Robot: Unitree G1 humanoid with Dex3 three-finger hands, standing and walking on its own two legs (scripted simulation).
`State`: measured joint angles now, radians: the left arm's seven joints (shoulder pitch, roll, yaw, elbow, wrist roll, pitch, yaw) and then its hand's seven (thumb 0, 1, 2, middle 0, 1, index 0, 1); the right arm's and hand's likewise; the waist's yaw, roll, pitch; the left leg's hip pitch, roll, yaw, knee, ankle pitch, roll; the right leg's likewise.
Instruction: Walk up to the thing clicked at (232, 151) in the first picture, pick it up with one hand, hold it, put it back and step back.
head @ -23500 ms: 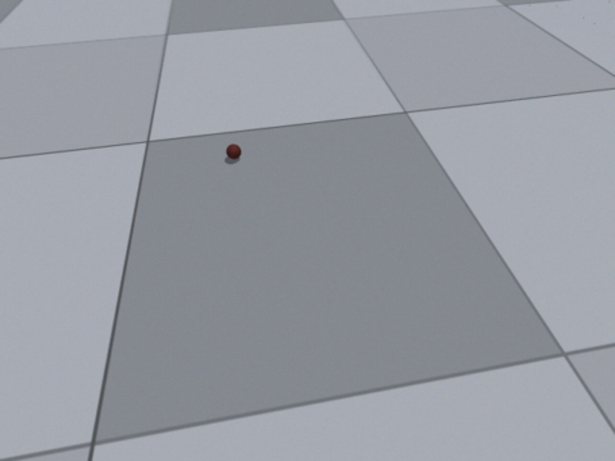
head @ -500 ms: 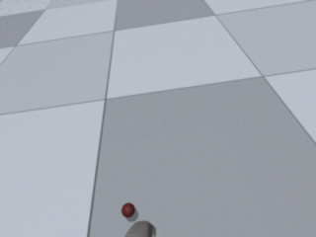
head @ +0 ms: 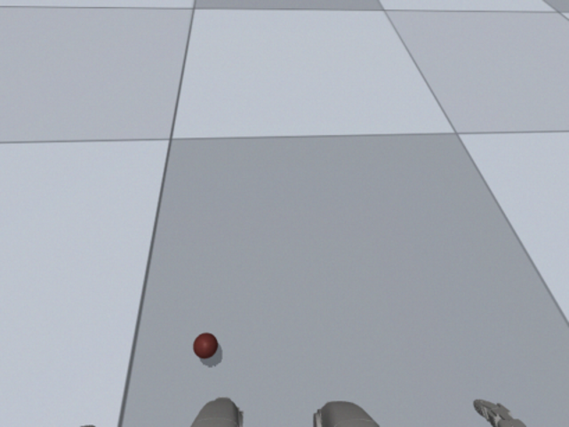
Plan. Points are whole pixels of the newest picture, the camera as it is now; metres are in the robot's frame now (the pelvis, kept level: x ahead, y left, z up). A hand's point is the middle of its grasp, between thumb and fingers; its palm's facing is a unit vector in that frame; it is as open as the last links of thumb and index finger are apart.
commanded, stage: walk up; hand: left
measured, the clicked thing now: (205, 345) +0.41 +0.24 -0.70
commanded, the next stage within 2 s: stand in 1.48 s
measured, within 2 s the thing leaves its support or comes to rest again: neither
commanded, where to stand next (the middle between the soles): +0.11 +0.01 m, yaw +3 degrees
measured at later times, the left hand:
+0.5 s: hand out of the picture -0.02 +0.29 -0.06, palm faces +0.05 -0.76 -0.65, open 7.4 cm
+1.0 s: hand out of the picture +0.04 +0.29 -0.16, palm faces +0.04 -0.94 -0.34, open 7.4 cm
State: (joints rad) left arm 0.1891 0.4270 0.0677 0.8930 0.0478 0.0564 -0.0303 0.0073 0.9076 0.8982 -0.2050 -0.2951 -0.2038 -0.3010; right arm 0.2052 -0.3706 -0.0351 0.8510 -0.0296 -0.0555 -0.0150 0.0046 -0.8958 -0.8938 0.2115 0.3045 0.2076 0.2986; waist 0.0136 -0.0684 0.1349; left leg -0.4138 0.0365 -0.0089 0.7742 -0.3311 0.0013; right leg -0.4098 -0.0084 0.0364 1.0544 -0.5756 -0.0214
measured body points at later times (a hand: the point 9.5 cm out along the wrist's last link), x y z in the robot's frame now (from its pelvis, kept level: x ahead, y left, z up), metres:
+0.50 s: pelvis +0.01 -0.04 +0.02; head +0.06 -0.11 +0.46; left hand -0.02 +0.33 -0.02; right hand +0.12 -0.34 -0.14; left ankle +0.06 +0.13 -0.64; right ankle +0.00 -0.17 -0.70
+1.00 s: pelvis +0.00 +0.01 +0.01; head +0.05 +0.06 +0.45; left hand +0.04 +0.34 -0.14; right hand +0.12 -0.32 -0.06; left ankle +0.05 +0.15 -0.70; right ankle +0.06 -0.16 -0.61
